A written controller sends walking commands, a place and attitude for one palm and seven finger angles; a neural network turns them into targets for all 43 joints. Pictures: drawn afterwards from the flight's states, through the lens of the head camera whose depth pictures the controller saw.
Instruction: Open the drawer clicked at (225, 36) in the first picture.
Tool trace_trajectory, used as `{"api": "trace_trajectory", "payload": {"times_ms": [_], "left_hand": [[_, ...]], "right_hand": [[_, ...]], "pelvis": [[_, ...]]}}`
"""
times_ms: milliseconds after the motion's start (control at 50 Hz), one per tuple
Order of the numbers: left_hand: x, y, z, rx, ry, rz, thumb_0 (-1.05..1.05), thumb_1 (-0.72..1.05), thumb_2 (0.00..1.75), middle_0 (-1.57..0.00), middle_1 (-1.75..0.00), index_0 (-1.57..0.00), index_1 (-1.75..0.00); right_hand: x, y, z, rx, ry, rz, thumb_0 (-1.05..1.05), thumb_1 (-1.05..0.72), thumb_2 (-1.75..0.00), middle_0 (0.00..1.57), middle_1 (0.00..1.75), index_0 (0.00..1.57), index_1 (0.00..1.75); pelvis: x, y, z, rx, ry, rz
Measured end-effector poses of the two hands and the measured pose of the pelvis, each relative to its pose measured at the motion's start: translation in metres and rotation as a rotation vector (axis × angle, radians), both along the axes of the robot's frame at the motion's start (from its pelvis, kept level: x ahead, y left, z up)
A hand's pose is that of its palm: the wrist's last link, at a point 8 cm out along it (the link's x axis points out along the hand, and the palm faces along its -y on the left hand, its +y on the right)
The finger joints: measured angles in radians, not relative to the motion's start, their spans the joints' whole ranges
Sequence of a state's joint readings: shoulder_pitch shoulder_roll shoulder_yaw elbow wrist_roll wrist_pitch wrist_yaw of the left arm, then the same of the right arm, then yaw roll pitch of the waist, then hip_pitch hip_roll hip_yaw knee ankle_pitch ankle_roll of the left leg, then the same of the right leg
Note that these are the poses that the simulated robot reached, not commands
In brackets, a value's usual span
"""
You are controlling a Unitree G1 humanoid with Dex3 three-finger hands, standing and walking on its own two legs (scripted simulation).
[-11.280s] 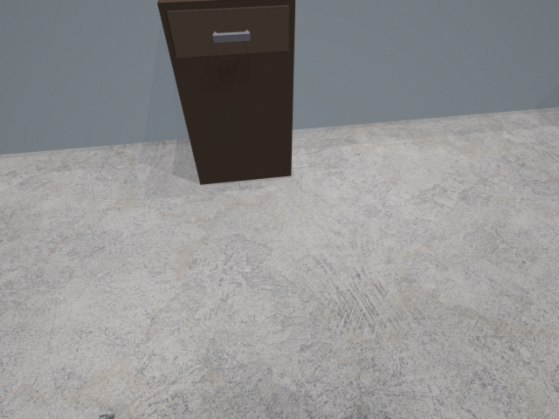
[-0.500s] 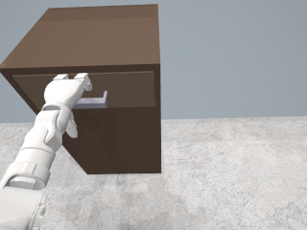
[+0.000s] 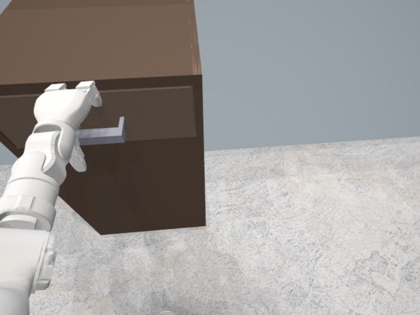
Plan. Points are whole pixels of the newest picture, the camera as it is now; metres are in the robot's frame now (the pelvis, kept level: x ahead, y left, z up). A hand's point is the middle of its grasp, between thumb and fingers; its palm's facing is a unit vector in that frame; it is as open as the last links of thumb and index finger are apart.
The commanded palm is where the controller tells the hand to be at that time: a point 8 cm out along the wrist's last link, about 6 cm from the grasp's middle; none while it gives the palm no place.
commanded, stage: move the hooked fingers above the handle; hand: left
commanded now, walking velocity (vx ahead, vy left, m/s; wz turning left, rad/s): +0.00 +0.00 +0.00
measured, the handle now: (94, 129) +0.51 +0.25 +0.03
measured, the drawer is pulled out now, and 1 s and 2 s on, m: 0.00 0.00 0.00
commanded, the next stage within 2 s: lower the fingers behind the handle in 0.56 s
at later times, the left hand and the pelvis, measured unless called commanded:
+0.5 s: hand (77, 127) +0.46 +0.25 +0.09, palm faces +0.00 -0.02 -1.00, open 13.9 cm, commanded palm +0.44 +0.25 +0.15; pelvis +0.00 +0.01 +0.00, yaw +0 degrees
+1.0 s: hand (81, 136) +0.46 +0.25 +0.07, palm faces -0.05 -0.02 -1.00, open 13.9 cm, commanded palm +0.45 +0.26 +0.12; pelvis +0.00 +0.00 +0.00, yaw +0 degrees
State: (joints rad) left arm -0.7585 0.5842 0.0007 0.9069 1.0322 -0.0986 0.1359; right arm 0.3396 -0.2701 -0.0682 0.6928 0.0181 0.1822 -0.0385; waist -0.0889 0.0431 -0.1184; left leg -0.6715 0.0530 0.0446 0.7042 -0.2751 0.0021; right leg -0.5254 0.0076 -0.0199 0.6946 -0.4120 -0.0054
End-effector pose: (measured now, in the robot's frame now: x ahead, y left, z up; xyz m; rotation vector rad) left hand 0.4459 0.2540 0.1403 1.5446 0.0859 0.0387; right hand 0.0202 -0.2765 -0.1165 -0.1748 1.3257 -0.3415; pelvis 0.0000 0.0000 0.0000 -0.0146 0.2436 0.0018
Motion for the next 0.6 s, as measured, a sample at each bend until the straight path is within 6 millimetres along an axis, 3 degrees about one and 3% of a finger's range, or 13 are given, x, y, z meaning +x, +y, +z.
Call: {"api": "trace_trajectory", "payload": {"times_ms": [180,600], "left_hand": [[-0.002,0.005,0.002,-0.003,0.0,-0.001,0.0,-0.49,0.3,-0.32,-1.2,-0.33,-1.21],[-0.007,-0.005,0.006,0.008,-0.017,0.003,0.0,-0.49,0.3,-0.32,-1.2,-0.32,-1.2]], "right_hand": [[-0.005,0.012,-0.002,0.023,0.009,-0.015,0.01,-0.9,-0.9,0.2,0.3,0.2,0.3],[0.022,0.01,0.0,0.021,-0.072,0.032,0.01,-0.9,-0.9,0.2,0.3,0.2,0.3]], "pelvis": [[0.002,0.004,0.001,-0.002,-0.002,-0.01],[-0.002,0.003,0.0,-0.001,-0.018,0.002]]}}
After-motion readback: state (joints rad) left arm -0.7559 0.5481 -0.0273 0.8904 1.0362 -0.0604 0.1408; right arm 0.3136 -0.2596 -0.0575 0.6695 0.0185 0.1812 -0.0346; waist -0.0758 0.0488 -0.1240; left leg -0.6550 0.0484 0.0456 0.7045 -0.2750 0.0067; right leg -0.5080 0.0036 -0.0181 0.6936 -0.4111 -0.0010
